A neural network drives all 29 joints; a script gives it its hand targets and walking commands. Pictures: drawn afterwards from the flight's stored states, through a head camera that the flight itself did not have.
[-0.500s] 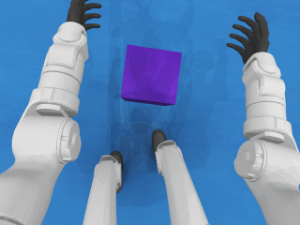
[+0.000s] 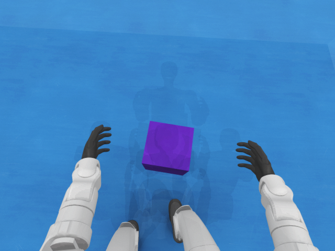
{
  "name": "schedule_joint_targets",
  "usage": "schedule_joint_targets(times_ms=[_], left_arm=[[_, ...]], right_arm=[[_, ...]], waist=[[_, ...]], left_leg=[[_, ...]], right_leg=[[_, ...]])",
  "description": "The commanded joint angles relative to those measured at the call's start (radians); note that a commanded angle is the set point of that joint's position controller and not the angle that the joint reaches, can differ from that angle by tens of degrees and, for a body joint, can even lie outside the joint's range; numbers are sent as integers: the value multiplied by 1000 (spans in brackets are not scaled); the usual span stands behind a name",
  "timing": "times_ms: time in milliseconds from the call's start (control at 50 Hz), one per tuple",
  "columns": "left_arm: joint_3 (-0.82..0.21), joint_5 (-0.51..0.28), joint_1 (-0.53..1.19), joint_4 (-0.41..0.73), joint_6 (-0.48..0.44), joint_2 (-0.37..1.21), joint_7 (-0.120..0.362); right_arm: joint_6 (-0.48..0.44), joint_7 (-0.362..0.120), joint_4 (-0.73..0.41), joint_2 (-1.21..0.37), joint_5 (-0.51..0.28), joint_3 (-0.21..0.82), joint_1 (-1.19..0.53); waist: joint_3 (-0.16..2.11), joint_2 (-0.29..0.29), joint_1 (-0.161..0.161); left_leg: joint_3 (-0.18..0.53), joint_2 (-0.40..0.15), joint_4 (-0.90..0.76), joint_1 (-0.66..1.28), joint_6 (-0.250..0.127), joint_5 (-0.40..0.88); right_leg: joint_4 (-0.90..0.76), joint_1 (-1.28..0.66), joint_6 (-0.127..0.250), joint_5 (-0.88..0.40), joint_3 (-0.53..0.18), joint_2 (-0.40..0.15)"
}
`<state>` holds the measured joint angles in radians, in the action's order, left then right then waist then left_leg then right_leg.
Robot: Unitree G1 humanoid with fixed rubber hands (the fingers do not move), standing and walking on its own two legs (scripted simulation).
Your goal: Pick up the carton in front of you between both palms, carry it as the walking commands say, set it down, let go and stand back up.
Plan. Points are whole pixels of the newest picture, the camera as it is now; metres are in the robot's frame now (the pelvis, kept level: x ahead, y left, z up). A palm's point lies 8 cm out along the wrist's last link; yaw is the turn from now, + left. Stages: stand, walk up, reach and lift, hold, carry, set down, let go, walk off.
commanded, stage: let go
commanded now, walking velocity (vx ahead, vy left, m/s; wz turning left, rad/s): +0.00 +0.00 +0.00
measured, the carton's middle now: (167, 150) +0.45 -0.07 -0.61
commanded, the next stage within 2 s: stand in 0.90 s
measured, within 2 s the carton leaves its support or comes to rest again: neither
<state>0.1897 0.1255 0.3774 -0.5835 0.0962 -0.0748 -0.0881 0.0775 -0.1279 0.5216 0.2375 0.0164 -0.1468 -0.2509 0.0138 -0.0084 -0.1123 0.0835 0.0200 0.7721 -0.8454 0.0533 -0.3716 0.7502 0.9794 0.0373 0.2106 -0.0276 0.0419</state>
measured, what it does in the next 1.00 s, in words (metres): shifts its weight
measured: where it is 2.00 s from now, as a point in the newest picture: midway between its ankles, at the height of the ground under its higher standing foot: (154, 239)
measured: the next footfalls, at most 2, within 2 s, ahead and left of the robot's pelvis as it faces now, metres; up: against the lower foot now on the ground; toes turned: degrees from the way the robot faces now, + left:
none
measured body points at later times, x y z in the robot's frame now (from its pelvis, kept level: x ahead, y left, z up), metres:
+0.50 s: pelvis +0.05 +0.05 +0.04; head +0.08 +0.06 +0.49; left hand +0.23 +0.28 -0.03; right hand +0.21 -0.18 -0.03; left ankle -0.02 +0.16 -0.70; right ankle +0.06 -0.09 -0.70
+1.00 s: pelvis +0.05 +0.04 +0.04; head +0.05 +0.03 +0.49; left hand +0.20 +0.28 -0.05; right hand +0.19 -0.23 -0.04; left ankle -0.02 +0.16 -0.69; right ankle +0.06 -0.09 -0.70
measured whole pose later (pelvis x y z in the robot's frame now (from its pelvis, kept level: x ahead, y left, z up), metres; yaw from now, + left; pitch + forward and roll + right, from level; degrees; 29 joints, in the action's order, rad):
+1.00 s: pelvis +0.05 +0.04 +0.04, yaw -3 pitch +1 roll -1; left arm 0.02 0.03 -0.28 -0.61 0.00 -0.22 -0.01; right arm 0.05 0.02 0.49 0.28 0.05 -0.03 0.27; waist 0.04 -0.05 -0.01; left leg 0.01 -0.02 0.53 -0.16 0.01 -0.42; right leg 0.51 0.29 -0.01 0.24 -0.06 0.06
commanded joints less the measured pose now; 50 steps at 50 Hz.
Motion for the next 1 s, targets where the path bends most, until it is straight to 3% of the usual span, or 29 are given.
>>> schedule_joint_targets(times_ms=[0, 120, 240, 360, 660, 680, 700, 760, 880, 900, 920, 940, 980], left_arm=[[5, -5, -39, 79, -51, -93, 18], [-34, -32, -233, 94, -94, -125, 49], [-82, -63, -379, 141, -108, -151, 75], [-122, -88, -498, 198, -86, -164, 99], [-148, -136, -564, 254, -7, -205, 141], [-165, -151, -611, 186, -34, -199, 118], [-154, -150, -607, 198, -40, -208, 106], [-148, -139, -580, 206, -46, -210, 95], [-141, -135, -570, 181, -32, -218, 106], [-114, -74, -758, -1, -81, -293, 76], [-106, -72, -721, 14, -100, -344, 65], [-107, -78, -665, 21, -118, -330, 64], [-119, -93, -637, -4, -145, -284, 77]], right_arm=[[-41, 21, -128, 58, -17, 22, 85], [-70, 51, -199, 45, -34, 73, 298], [-74, 60, -205, 56, -48, 97, 398], [-52, 56, -185, 77, -37, 80, 453], [21, 56, -179, 97, -6, 57, 457], [68, 83, -205, 151, 7, 49, 433], [77, 94, -204, 144, 6, 59, 466], [86, 105, -207, 119, 2, 70, 461], [107, 114, -223, 100, -10, 78, 457], [0, 143, -90, 157, 28, 65, 513], [-40, 156, -87, 148, 51, 67, 565], [-66, 160, -66, 146, 52, 73, 564], [-102, 166, -47, 152, 41, 80, 555]], waist=[[548, 93, 10], [392, 80, 29], [199, -13, 65], [83, -79, 93], [-19, -43, 102], [47, -23, 94], [39, -54, 98], [39, -67, 104], [4, -36, 118], [0, -38, 127], [-72, 11, 98], [-112, 17, 89], [-63, 40, 80]], left_leg=[[-108, 62, -131, -84, -33, 25], [-93, 50, -244, 156, -47, 81], [-67, 19, -360, 405, -41, 179], [-45, -5, -424, 502, -25, 290], [-19, -29, -437, 570, -12, 448], [-13, -32, -382, 651, -6, 568], [-14, -31, -364, 657, 7, 626], [-16, -26, -359, 648, 9, 652], [-51, 0, -383, 587, -14, 452], [-100, -49, -337, 669, -14, -189], [-48, -61, -340, 639, -25, -265], [-39, -77, -335, 615, -41, -266], [-23, -105, -326, 625, -59, -195]], right_leg=[[-84, -919, -68, -330, -77, -52], [-171, -963, -75, -375, -43, -38], [-260, -943, -66, -316, 8, -10], [-299, -993, -53, -289, 32, 20], [-314, -1043, -45, -276, 40, 41], [-274, -991, -47, -256, 46, 67], [-277, -963, -44, -247, 45, 65], [-282, -948, -43, -270, 34, 64], [-286, -1008, -43, -290, 17, 48], [-366, -721, -93, 13, -96, -102], [-406, -608, -89, 230, -130, -91], [-415, -531, -89, 265, -134, -79], [-378, -516, -80, 172, -134, -55]])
